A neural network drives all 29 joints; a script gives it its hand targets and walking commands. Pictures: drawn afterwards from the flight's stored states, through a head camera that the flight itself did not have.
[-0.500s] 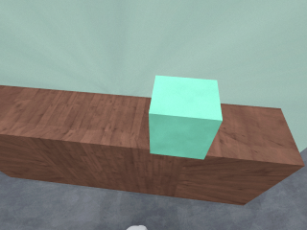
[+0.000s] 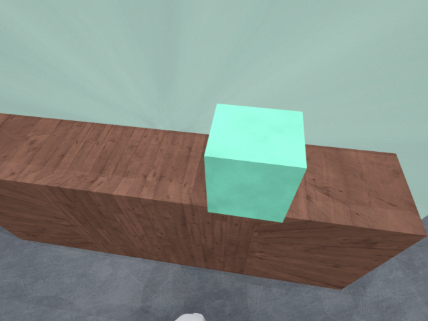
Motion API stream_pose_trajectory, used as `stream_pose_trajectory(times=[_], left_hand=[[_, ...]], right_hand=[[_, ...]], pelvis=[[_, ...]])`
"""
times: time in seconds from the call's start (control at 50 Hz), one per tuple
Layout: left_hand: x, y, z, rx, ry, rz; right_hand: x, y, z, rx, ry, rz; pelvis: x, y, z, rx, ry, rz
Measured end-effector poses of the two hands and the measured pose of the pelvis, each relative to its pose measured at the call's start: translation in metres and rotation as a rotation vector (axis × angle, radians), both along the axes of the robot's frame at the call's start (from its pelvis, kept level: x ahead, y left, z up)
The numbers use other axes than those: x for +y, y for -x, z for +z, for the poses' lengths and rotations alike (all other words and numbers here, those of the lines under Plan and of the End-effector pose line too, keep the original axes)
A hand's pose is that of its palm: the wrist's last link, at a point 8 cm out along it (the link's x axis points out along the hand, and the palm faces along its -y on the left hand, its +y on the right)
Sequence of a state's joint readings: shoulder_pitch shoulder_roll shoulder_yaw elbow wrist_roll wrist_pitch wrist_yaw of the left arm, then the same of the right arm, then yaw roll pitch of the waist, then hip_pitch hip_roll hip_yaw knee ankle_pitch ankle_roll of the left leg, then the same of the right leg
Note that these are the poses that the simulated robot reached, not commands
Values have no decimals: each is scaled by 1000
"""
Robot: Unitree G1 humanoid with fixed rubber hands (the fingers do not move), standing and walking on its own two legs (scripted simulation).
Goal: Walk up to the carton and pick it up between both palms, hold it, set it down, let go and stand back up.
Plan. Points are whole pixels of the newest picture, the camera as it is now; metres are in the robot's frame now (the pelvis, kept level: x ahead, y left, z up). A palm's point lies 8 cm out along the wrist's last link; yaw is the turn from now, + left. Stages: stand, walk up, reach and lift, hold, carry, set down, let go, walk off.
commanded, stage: walk up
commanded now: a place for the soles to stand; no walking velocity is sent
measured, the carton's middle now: (251, 165) +0.47 -0.07 -0.05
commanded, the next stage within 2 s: reach and lift in 0.62 s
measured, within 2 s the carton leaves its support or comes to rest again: neither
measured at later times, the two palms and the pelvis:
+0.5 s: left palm out of the picture +0.00 +0.27 -0.14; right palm out of the picture +0.04 -0.26 -0.12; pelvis +0.00 +0.00 +0.00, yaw +1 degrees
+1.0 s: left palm (115, 311) +0.16 +0.23 -0.11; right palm out of the picture +0.10 -0.28 -0.09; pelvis -0.04 -0.01 -0.01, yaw -9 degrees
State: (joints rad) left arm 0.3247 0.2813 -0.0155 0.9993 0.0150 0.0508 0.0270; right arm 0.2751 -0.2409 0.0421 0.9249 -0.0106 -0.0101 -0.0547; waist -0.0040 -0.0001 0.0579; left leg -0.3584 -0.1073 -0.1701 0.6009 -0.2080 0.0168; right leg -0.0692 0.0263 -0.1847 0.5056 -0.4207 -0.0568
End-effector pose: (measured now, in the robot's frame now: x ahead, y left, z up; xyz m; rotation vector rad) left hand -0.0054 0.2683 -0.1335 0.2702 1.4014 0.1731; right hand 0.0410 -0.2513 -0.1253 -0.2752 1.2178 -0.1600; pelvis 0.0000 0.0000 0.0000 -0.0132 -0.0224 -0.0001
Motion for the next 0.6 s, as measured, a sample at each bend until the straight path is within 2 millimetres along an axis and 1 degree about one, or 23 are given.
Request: stream_pose_trajectory(times=[0.08,0.16,0.5,0.6], left_hand=[[-3,-2,-5,-7,7,6],[-3,-4,-8,-12,9,8],[6,-6,-6,-12,-7,9],[9,-9,-5,-32,-5,10]], right_hand=[[-2,-8,-1,-15,6,10],[-4,-10,0,-18,15,15],[-6,-3,1,3,26,14],[-3,-7,-1,-7,27,19]], pelvis=[[-2,0,-3,-5,0,3],[-3,1,-5,-6,1,6],[-1,1,-5,-1,5,12],[1,2,-6,-6,6,4]])
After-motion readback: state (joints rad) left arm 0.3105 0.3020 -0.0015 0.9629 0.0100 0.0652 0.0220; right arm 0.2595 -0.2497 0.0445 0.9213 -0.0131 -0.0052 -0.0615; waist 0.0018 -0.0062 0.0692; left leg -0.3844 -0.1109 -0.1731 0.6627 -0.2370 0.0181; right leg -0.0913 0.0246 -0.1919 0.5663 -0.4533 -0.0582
